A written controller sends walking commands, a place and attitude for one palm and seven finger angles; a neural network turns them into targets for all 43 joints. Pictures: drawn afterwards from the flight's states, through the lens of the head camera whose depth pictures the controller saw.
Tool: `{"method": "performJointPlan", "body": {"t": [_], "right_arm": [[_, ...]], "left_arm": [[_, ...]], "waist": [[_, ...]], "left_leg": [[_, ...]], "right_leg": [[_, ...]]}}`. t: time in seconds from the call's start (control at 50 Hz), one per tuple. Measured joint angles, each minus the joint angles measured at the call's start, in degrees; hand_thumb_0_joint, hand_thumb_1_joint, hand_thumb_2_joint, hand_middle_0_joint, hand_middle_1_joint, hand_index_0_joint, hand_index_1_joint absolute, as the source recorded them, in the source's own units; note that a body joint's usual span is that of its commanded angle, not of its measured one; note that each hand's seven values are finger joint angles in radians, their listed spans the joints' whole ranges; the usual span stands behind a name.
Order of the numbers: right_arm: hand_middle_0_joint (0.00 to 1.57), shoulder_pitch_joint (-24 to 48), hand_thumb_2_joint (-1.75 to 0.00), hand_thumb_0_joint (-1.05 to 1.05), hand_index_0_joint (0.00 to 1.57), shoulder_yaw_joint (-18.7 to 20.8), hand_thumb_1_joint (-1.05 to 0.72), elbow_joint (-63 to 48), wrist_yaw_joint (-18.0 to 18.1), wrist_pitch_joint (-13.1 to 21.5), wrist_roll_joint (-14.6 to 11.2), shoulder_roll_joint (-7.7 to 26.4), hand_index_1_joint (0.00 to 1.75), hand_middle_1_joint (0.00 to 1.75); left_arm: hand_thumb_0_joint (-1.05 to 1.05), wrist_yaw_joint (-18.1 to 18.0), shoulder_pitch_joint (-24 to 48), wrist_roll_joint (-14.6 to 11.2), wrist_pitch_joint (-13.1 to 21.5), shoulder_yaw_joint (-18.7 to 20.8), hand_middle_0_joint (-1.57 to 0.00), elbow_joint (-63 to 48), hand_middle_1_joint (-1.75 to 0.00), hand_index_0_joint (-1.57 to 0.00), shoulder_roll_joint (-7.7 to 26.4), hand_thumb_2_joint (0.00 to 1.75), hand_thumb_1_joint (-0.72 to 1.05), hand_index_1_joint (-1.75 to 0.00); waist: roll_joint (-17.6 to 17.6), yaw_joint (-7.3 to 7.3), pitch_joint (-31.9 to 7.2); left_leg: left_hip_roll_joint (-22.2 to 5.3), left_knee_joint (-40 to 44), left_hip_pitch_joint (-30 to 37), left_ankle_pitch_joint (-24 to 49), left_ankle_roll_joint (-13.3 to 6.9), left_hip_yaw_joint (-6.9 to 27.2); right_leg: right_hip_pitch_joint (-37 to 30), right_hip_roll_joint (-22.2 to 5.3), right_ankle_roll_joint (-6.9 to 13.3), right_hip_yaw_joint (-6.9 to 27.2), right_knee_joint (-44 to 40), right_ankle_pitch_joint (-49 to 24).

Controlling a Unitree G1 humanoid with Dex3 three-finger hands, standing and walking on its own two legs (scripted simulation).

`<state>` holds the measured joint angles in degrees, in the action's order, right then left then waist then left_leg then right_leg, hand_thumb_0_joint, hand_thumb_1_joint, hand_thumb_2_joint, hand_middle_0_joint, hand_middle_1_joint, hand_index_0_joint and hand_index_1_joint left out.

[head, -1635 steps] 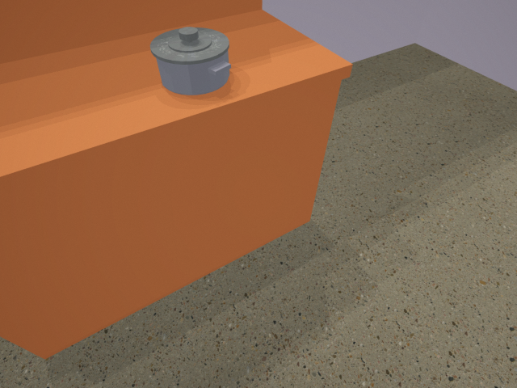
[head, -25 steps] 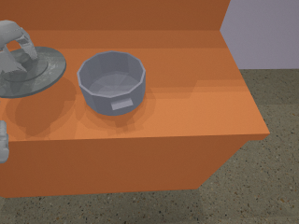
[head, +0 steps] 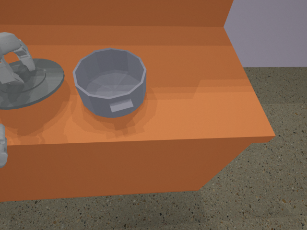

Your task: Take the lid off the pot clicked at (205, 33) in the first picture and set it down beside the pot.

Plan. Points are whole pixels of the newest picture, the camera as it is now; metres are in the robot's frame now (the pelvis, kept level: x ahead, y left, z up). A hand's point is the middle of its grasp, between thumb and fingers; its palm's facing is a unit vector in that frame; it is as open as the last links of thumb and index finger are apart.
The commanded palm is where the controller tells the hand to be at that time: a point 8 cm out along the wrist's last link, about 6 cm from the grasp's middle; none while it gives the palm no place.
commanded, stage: lower the lid onto the table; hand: left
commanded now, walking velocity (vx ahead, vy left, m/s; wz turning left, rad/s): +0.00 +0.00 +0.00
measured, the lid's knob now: (18, 72) +0.48 +0.32 +0.12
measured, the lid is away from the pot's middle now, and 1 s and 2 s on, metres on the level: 0.22 0.25 0.25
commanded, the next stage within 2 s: open the fingers wide in 0.56 s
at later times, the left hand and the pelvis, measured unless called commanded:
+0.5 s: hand (12, 80) +0.46 +0.33 +0.12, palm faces -0.47 -0.22 -0.86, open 7.8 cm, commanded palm +0.49 +0.34 +0.19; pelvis +0.00 +0.01 -0.01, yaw -1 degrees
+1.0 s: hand (4, 92) +0.43 +0.35 +0.11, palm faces -0.43 -0.11 -0.89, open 7.8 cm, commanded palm +0.47 +0.34 +0.18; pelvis -0.01 +0.02 -0.01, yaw +0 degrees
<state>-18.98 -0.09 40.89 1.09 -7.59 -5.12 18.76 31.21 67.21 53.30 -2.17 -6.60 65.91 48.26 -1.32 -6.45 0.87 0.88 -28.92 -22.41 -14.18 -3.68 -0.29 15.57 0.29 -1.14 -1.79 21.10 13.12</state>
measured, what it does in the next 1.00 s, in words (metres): stands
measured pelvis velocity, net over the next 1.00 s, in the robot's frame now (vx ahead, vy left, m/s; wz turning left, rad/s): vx -0.01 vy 0.02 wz -0.01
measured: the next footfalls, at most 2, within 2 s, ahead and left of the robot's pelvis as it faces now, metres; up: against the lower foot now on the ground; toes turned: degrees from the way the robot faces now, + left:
none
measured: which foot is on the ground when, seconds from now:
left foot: down 0.00-1.00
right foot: down 0.00-1.00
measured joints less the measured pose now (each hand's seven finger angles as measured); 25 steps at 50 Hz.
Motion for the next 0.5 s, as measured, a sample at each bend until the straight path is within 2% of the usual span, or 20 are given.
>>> {"method": "performJointPlan", "body": {"t": [0.26, 0.34, 0.5], "right_arm": [[0.20, -0.3, -0.89, 0.01, 0.21, -0.1, -0.90, -0.6, -0.2, -0.3, -0.1, -0.1, 0.30, 0.30], [0.20, -0.4, -0.89, 0.01, 0.21, -0.2, -0.90, -0.6, -0.2, -0.5, -0.2, -0.3, 0.30, 0.30], [0.20, -0.8, -0.89, 0.01, 0.21, -0.4, -0.90, -0.3, 0.1, -0.4, -0.2, -0.7, 0.30, 0.30]], "left_arm": [[-0.04, -1.2, -1.8, 0.2, 2.1, 2.9, -0.73, 1.1, -1.02, -0.61, 0.9, 0.76, 0.24, -0.94], [-0.04, -1.3, -1.6, 0.5, 1.9, 1.8, -0.73, 2.0, -1.02, -0.61, 0.9, 0.76, 0.24, -0.94], [-0.04, -1.9, -2.4, 0.1, 3.2, 2.4, -0.73, 2.3, -1.02, -0.61, 1.2, 0.76, 0.24, -0.94]], "waist": [[0.0, -1.07, -0.6], [0.0, -0.96, -0.5], [0.1, -0.92, -1.3]], "left_leg": [[-0.1, -1.7, -1.9, -1.1, -0.3, -0.6], [0.0, -2.4, -2.7, -1.3, -0.4, -0.5], [0.1, -3.5, -4.0, -1.7, -0.7, -0.4]], "right_leg": [[2.0, 0.0, -0.3, 0.6, 1.5, 0.8], [2.7, 0.0, -0.3, 0.5, 2.1, 1.0], [3.9, -0.1, -0.6, 0.4, 3.0, 1.3]]}}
